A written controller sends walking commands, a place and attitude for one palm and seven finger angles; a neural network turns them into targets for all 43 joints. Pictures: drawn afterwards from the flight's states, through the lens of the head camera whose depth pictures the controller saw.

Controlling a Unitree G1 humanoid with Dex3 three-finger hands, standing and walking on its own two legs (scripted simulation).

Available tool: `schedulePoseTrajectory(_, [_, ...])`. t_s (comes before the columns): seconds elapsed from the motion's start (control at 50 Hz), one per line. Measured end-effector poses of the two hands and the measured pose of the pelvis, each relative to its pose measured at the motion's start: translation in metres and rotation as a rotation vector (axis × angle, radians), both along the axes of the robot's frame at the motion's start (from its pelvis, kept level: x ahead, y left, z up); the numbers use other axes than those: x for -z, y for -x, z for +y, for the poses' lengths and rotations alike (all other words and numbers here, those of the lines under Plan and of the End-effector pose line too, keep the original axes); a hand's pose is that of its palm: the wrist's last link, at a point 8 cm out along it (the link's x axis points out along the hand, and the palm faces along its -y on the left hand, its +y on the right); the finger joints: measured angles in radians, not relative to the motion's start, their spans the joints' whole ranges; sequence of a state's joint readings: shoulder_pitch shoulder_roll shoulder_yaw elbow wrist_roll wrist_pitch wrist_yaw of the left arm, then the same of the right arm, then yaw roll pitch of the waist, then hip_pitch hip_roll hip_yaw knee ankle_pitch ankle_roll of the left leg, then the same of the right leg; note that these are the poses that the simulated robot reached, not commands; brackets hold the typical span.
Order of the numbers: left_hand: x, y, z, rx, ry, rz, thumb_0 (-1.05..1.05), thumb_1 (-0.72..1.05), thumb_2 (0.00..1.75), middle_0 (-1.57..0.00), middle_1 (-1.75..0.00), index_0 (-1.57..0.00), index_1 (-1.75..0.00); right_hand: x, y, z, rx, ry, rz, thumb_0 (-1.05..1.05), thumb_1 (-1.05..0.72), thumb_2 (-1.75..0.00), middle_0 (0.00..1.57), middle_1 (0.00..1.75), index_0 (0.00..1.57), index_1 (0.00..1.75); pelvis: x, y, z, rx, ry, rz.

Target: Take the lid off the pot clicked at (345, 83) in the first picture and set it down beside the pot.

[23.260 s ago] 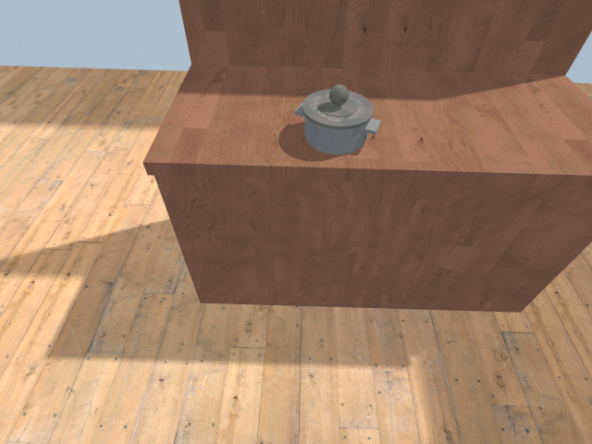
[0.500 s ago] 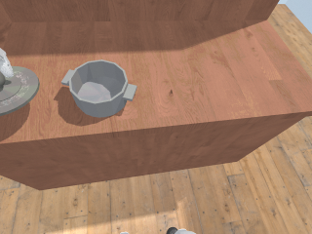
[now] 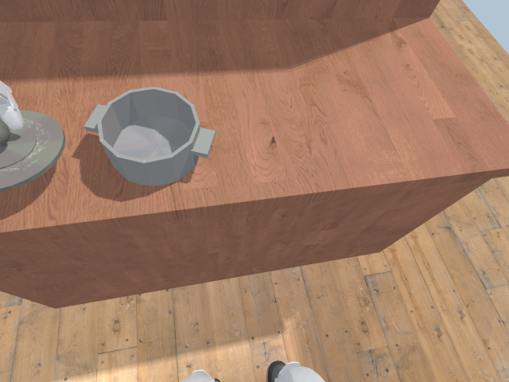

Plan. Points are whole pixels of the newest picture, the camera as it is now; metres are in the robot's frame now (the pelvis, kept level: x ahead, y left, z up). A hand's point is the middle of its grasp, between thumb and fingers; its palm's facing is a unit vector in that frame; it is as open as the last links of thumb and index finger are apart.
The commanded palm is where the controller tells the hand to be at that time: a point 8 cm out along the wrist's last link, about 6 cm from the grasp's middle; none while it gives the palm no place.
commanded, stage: lower the lid onto the table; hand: left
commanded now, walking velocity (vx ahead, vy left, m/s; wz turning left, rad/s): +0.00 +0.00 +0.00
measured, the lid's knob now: out of the picture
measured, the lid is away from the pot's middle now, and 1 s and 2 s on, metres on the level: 0.22 0.24 0.23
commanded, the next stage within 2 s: open the fingers wide in 0.60 s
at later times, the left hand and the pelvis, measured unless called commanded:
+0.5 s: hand out of the picture +0.47 +0.37 +0.05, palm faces -0.47 -0.16 -0.87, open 7.3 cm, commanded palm +0.52 +0.37 +0.11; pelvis +0.00 -0.01 -0.01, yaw +0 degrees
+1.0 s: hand out of the picture +0.44 +0.36 +0.04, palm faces -0.46 -0.15 -0.88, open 7.4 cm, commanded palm +0.48 +0.36 +0.09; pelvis -0.01 -0.01 -0.02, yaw +0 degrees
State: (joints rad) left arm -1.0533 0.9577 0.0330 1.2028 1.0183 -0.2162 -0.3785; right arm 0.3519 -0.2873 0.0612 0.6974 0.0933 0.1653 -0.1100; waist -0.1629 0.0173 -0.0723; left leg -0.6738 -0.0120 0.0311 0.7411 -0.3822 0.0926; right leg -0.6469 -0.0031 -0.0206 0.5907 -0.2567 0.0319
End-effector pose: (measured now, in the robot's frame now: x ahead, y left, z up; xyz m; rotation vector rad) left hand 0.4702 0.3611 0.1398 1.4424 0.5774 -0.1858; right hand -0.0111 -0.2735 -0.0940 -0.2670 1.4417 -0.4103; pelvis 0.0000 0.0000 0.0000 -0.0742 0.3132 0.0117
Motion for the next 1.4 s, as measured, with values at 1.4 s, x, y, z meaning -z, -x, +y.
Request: schedulePoseTrajectory(1.4, [0.033,0.025,-0.003,-0.002,-0.011,-0.017,0.0,0.27,0.61,-0.48,-0.98,-0.49,-0.99,0.015,0.014,-0.008,-0.002,-0.013,0.032,0.0,-0.9,-0.89,0.2,0.3,0.2,0.3,0.014,0.018,-0.008,-0.004,0.006,0.029])
